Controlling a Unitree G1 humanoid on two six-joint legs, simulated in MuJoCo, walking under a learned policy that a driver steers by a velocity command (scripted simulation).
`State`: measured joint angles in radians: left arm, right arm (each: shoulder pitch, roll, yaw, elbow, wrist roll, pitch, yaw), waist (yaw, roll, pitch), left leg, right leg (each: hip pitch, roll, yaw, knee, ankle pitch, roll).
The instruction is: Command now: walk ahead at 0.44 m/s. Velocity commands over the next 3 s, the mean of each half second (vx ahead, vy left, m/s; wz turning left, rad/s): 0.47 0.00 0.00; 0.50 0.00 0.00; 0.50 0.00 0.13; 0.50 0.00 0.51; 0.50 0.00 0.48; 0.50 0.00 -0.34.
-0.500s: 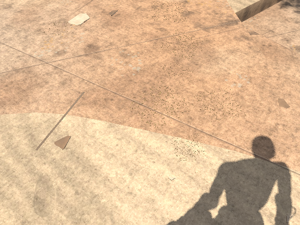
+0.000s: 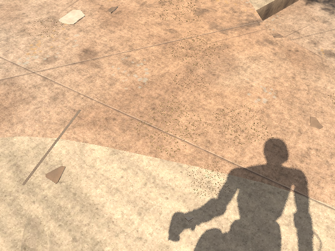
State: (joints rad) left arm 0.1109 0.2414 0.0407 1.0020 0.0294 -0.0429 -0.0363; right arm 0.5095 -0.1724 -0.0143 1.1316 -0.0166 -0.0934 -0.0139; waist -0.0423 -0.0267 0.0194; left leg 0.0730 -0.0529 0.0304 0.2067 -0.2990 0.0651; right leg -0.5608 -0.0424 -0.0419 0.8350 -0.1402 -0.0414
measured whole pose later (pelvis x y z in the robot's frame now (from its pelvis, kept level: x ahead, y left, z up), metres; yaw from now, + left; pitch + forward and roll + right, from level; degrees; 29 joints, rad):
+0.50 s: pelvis +0.31 -0.06 -0.04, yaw +0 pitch -1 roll +0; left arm 0.43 0.18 0.03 1.10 0.01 -0.10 0.00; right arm 0.12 -0.21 -0.04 0.99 -0.04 -0.04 0.03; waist 0.02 0.03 0.08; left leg -0.62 0.08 0.01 0.95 -0.15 0.05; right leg -0.03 0.11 -0.07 0.28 -0.24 -0.12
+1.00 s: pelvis +0.59 -0.04 -0.04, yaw -1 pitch -1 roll +1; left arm 0.17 0.21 0.05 0.97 0.04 -0.04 -0.02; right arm 0.41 -0.19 -0.04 1.10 -0.01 -0.09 0.00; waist -0.02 -0.03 0.05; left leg -0.07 -0.10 0.09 0.27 -0.20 0.11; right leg -0.59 -0.10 0.01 0.99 -0.18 -0.04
